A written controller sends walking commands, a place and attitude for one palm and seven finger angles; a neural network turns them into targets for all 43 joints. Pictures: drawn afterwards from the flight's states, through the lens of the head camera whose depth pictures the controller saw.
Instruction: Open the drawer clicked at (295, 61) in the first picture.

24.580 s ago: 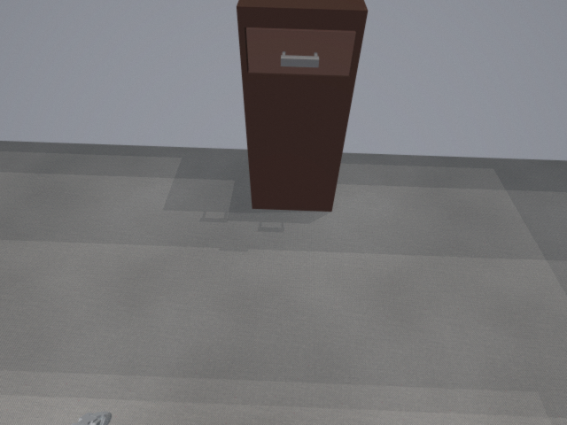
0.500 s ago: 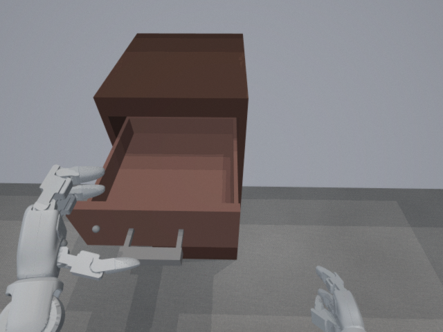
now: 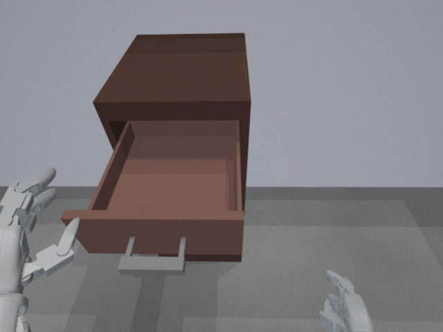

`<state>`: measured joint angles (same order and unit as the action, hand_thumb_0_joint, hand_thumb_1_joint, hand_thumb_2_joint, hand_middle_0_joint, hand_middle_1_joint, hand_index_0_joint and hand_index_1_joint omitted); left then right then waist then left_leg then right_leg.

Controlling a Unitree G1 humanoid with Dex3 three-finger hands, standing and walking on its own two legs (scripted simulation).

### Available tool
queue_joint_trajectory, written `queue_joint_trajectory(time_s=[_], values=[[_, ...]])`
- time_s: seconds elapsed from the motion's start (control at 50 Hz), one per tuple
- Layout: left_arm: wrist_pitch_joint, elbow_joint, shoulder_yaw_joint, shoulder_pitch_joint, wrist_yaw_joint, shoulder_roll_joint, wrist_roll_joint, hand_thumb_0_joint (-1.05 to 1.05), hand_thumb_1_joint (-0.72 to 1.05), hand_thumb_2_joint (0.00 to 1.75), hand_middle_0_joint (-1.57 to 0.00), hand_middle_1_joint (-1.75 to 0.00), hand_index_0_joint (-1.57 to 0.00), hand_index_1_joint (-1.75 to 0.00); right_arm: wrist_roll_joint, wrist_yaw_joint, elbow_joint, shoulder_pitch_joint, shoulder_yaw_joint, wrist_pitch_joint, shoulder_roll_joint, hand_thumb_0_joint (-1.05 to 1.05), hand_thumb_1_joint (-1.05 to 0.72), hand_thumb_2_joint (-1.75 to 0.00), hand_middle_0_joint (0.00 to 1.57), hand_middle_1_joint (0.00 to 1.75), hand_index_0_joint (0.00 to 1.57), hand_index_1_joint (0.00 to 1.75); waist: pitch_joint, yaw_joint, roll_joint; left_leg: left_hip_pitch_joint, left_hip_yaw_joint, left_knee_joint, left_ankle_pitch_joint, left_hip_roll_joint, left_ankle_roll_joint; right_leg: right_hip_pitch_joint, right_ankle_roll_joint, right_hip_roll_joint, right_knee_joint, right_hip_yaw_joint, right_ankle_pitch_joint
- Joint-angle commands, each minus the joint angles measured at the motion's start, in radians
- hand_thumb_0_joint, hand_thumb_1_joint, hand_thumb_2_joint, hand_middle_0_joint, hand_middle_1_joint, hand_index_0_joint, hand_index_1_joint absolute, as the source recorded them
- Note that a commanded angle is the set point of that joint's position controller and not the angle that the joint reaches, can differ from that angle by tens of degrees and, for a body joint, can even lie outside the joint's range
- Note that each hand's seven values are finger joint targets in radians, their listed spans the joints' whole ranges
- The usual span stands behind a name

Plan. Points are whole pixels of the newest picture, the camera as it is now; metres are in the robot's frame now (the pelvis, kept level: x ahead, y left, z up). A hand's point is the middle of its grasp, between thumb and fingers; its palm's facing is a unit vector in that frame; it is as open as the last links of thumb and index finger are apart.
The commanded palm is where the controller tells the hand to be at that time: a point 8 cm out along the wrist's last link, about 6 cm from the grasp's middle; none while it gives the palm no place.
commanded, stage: draw the hand back to the body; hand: left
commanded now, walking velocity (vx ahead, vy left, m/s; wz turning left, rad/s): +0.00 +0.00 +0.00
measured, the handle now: (155, 254) +0.26 +0.17 -0.01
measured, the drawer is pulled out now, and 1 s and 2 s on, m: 0.30 0.30 0.30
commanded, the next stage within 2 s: step back with the hand held close in 0.24 s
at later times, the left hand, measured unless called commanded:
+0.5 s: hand (63, 242) +0.18 +0.24 +0.16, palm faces +0.39 -0.81 -0.44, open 7.4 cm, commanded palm +0.12 +0.27 +0.17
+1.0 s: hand (24, 300) +0.11 +0.25 +0.15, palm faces +0.39 -0.81 -0.44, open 7.4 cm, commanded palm +0.05 +0.29 +0.17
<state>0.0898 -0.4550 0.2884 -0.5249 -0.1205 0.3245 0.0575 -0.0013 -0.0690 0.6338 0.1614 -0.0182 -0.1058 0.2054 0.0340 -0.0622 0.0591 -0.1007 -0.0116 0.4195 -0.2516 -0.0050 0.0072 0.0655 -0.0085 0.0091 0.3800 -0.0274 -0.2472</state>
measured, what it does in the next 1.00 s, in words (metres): shifts its weight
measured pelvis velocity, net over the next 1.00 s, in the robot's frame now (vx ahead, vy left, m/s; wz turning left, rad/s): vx -0.08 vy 0.01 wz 0.01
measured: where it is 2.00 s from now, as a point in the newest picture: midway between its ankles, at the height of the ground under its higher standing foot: outside the picture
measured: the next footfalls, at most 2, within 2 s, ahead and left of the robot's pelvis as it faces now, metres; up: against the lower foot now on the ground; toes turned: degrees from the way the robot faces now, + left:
right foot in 1.42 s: -0.24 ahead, -0.11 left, +0.00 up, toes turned +1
left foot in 1.66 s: -0.15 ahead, +0.09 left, +0.00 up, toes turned +1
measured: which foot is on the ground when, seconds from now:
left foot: down 0.00-1.00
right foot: down 0.00-1.00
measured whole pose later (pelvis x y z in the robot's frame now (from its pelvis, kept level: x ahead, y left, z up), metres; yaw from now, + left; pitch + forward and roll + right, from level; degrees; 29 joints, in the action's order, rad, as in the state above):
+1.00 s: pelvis -0.08 +0.01 -0.02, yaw +0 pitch +1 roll -1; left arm 0.20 -0.61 0.36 -0.62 -0.16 0.37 0.04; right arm -0.01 -0.06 0.55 0.20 -0.02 -0.09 0.20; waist 0.01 -0.01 0.01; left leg -0.43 -0.01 0.64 -0.26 0.00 0.02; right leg 0.38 0.00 0.00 0.58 -0.04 -0.22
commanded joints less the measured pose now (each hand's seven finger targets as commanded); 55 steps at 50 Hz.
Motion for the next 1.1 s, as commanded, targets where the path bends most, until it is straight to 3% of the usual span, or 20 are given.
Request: queue_joint_trajectory(time_s=[0.0, 0.08, 0.1, 0.14, 0.2, 0.32, 0.34, 0.36, 0.38, 0.44, 0.56, 0.6, 0.72, 0.8, 0.88, 0.96, 1.0, 1.02, 1.06, 1.08], values=[[0.066, -0.242, 0.098, 0.070, -0.014, 0.153, 0.004, 0.00, 0.87, 0.88, -0.20, -0.32, -0.20, -0.32, 0.000, -0.011, -0.162, -0.124, 0.039, -0.066, 0.109, 0.00, -0.90, -0.90, 0.20, 0.30, 0.20, 0.30, -0.111, 0.004, 0.014, 0.039, -0.001, -0.037, 0.278, -0.022, -0.003, 0.023, -0.010, -0.009, -0.045, -0.010, 0.245], [0.059, -0.220, 0.103, 0.068, -0.016, 0.156, 0.004, 0.00, 0.90, 0.90, -0.20, -0.30, -0.20, -0.30, 0.000, -0.010, -0.162, -0.125, 0.034, -0.064, 0.105, 0.00, -0.90, -0.90, 0.20, 0.30, 0.20, 0.30, -0.087, 0.001, -0.018, 0.020, 0.006, -0.045, 0.249, -0.020, -0.002, 0.030, -0.008, -0.010, -0.042, -0.015, 0.218], [0.058, -0.222, 0.104, 0.074, -0.017, 0.159, 0.004, 0.00, 0.90, 0.90, -0.20, -0.30, -0.20, -0.30, -0.002, -0.011, -0.162, -0.128, 0.037, -0.064, 0.106, 0.00, -0.90, -0.90, 0.20, 0.30, 0.20, 0.30, -0.081, 0.003, 0.005, 0.021, 0.001, -0.044, 0.234, -0.020, -0.003, 0.034, -0.011, -0.011, -0.053, -0.009, 0.209], [0.059, -0.215, 0.105, 0.072, -0.017, 0.157, 0.006, 0.00, 0.90, 0.90, -0.20, -0.30, -0.20, -0.30, -0.002, -0.012, -0.164, -0.129, 0.034, -0.063, 0.103, 0.00, -0.90, -0.90, 0.20, 0.30, 0.20, 0.30, -0.074, 0.001, -0.018, 0.016, 0.005, -0.046, 0.218, -0.021, -0.002, 0.042, -0.009, -0.012, -0.051, -0.013, 0.192], [0.060, -0.224, 0.110, 0.069, -0.017, 0.162, 0.005, 0.00, 0.90, 0.90, -0.20, -0.30, -0.20, -0.30, -0.004, -0.011, -0.165, -0.131, 0.036, -0.065, 0.102, 0.00, -0.90, -0.90, 0.20, 0.30, 0.20, 0.30, -0.083, 0.000, 0.013, 0.016, 0.003, -0.040, 0.221, -0.019, -0.003, 0.039, -0.012, -0.013, -0.050, -0.007, 0.197], [0.068, -0.231, 0.108, 0.056, -0.017, 0.161, 0.007, 0.00, 0.90, 0.90, -0.20, -0.30, -0.20, -0.30, -0.006, -0.007, -0.168, -0.128, 0.036, -0.073, 0.100, 0.00, -0.90, -0.90, 0.20, 0.30, 0.20, 0.30, -0.080, 0.002, 0.008, 0.010, 0.005, -0.039, 0.208, -0.021, -0.002, 0.048, -0.010, -0.018, -0.042, -0.011, 0.188], [0.114, -0.317, 0.244, 0.146, -0.018, 0.284, 0.008, 0.00, 0.90, 0.90, -0.20, -0.30, -0.20, -0.30, -0.012, -0.003, -0.207, -0.090, 0.042, -0.053, 0.129, 0.00, -0.90, -0.90, 0.20, 0.30, 0.20, 0.30, -0.028, 0.040, -0.038, -0.056, 0.026, 0.005, 0.165, -0.037, 0.022, 0.149, -0.007, -0.072, -0.086, 0.081, 0.253], [0.121, -0.222, 0.200, 0.060, -0.007, 0.221, 0.004, 0.00, 0.90, 0.90, -0.20, -0.30, -0.20, -0.30, -0.008, -0.003, -0.183, -0.093, 0.043, -0.039, 0.115, 0.00, -0.90, -0.90, 0.20, 0.30, 0.20, 0.30, -0.050, 0.046, -0.111, -0.046, 0.034, 0.033, 0.150, -0.029, 0.023, 0.152, -0.010, -0.096, -0.092, 0.082, 0.268], [0.124, -0.219, 0.162, 0.023, 0.001, 0.185, 0.002, 0.00, 0.90, 0.90, -0.20, -0.30, -0.20, -0.30, -0.011, 0.000, -0.196, -0.099, 0.044, -0.029, 0.118, 0.00, -0.90, -0.90, 0.20, 0.30, 0.20, 0.30, -0.058, 0.051, -0.117, -0.044, 0.030, 0.052, 0.165, -0.029, 0.022, 0.164, -0.015, -0.108, -0.086, 0.092, 0.305], [0.136, -0.218, 0.153, -0.050, 0.003, 0.169, 0.002, 0.00, 0.90, 0.90, -0.20, -0.30, -0.20, -0.30, -0.013, 0.001, -0.209, -0.093, 0.056, -0.016, 0.124, 0.00, -0.90, -0.90, 0.20, 0.30, 0.20, 0.30, -0.136, 0.052, -0.061, -0.042, 0.019, 0.067, 0.245, -0.041, 0.022, 0.139, -0.013, -0.123, -0.034, 0.084, 0.377], [0.136, -0.281, 0.189, -0.119, -0.011, 0.203, 0.003, 0.00, 0.90, 0.90, -0.20, -0.30, -0.20, -0.30, -0.020, -0.007, -0.242, -0.093, 0.074, 0.019, 0.127, 0.00, -0.90, -0.90, 0.20, 0.30, 0.20, 0.30, -0.205, 0.054, -0.078, -0.073, 0.038, 0.067, 0.384, -0.075, 0.021, 0.114, -0.003, -0.106, 0.051, 0.056, 0.421], [0.137, -0.311, 0.213, -0.128, -0.020, 0.228, 0.004, 0.00, 0.90, 0.90, -0.20, -0.30, -0.20, -0.30, -0.019, -0.012, -0.245, -0.095, 0.077, 0.024, 0.129, 0.00, -0.90, -0.90, 0.20, 0.30, 0.20, 0.30, -0.223, 0.054, -0.041, -0.095, 0.048, 0.065, 0.397, -0.082, 0.020, 0.104, -0.007, -0.106, 0.076, 0.054, 0.417], [0.147, -0.366, 0.216, -0.156, -0.036, 0.223, 0.004, 0.00, 0.90, 0.90, -0.20, -0.30, -0.20, -0.30, -0.014, -0.016, -0.258, -0.086, 0.072, 0.011, 0.127, 0.00, -0.90, -0.90, 0.20, 0.30, 0.20, 0.30, -0.204, 0.049, 0.027, -0.226, 0.099, 0.008, 0.286, -0.121, 0.038, 0.095, 0.003, -0.069, 0.145, 0.040, 0.248], [0.157, -0.363, 0.216, -0.138, -0.043, 0.214, -0.003, 0.00, 0.90, 0.90, -0.20, -0.30, -0.20, -0.30, -0.009, -0.017, -0.253, -0.074, 0.070, -0.013, 0.132, 0.00, -0.90, -0.90, 0.20, 0.30, 0.20, 0.30, -0.161, 0.050, 0.059, -0.367, 0.122, -0.045, 0.076, -0.151, 0.056, 0.083, 0.009, -0.048, 0.203, 0.045, 0.103], [0.174, -0.362, 0.201, -0.095, -0.048, 0.196, -0.011, 0.00, 0.90, 0.90, -0.20, -0.30, -0.20, -0.30, -0.010, -0.013, -0.253, -0.052, 0.063, -0.036, 0.134, 0.00, -0.90, -0.90, 0.20, 0.30, 0.20, 0.30, -0.118, 0.064, 0.010, -0.474, 0.119, -0.018, -0.195, -0.124, 0.057, 0.110, -0.003, -0.071, 0.172, 0.097, 0.008], [0.183, -0.351, 0.183, -0.050, -0.064, 0.200, -0.017, 0.00, 0.90, 0.90, -0.20, -0.30, -0.20, -0.30, -0.004, -0.012, -0.222, -0.034, 0.064, -0.047, 0.128, 0.00, -0.90, -0.90, 0.20, 0.30, 0.20, 0.30, -0.084, 0.080, -0.126, -0.294, 0.066, 0.195, -0.234, -0.025, 0.015, 0.389, -0.063, -0.173, -0.066, 0.229, -0.246], [0.182, -0.357, 0.188, -0.032, -0.074, 0.212, -0.019, 0.00, 0.90, 0.90, -0.20, -0.30, -0.20, -0.30, 0.001, -0.014, -0.201, -0.033, 0.066, -0.046, 0.131, 0.00, -0.90, -0.90, 0.20, 0.30, 0.20, 0.30, -0.103, 0.085, -0.141, -0.187, 0.039, 0.275, -0.168, 0.002, 0.000, 0.477, -0.088, -0.210, -0.096, 0.231, -0.229], [0.180, -0.354, 0.176, -0.036, -0.076, 0.198, -0.019, 0.00, 0.90, 0.90, -0.20, -0.30, -0.20, -0.30, 0.002, -0.013, -0.195, -0.030, 0.058, -0.042, 0.118, 0.00, -0.90, -0.90, 0.20, 0.30, 0.20, 0.30, -0.112, 0.086, -0.149, -0.181, 0.050, 0.238, -0.145, -0.007, 0.005, 0.451, -0.081, -0.205, -0.065, 0.190, -0.181], [0.181, -0.367, 0.189, -0.042, -0.077, 0.207, -0.018, 0.00, 0.90, 0.90, -0.20, -0.30, -0.20, -0.30, -0.001, -0.015, -0.207, -0.045, 0.059, -0.038, 0.126, 0.00, -0.90, -0.90, 0.20, 0.30, 0.20, 0.30, -0.099, 0.080, -0.065, -0.238, 0.119, 0.094, -0.175, -0.059, 0.022, 0.411, -0.045, -0.134, 0.013, 0.132, -0.202], [0.185, -0.381, 0.193, -0.045, -0.078, 0.209, -0.020, 0.00, 0.90, 0.90, -0.20, -0.30, -0.20, -0.30, -0.002, -0.017, -0.219, -0.049, 0.054, -0.040, 0.133, 0.00, -0.90, -0.90, 0.20, 0.30, 0.20, 0.30, -0.082, 0.078, 0.037, -0.328, 0.185, -0.023, -0.239, -0.117, 0.040, 0.353, -0.017, -0.077, 0.102, 0.089, -0.240]])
